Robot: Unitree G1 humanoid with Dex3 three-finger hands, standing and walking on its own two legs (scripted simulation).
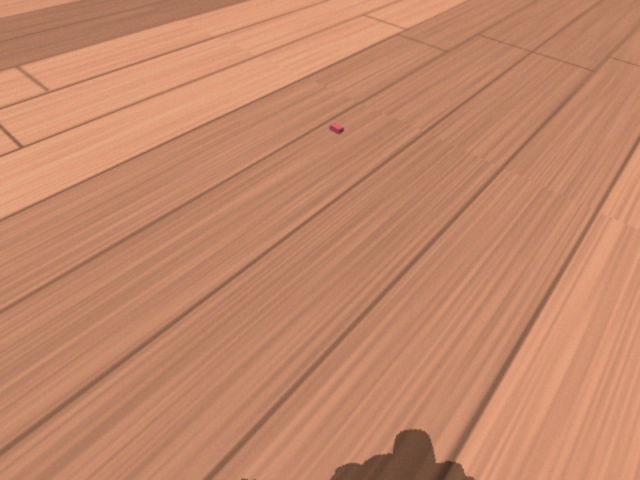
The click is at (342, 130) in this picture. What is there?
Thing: small brick
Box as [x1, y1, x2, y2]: [329, 123, 343, 133]
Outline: 330,125 329,129 337,133 342,131 343,127 335,123 332,123
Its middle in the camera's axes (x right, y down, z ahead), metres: +0.12 -0.63 +2.27
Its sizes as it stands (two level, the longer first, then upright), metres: 0.071 0.040 0.029
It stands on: the floor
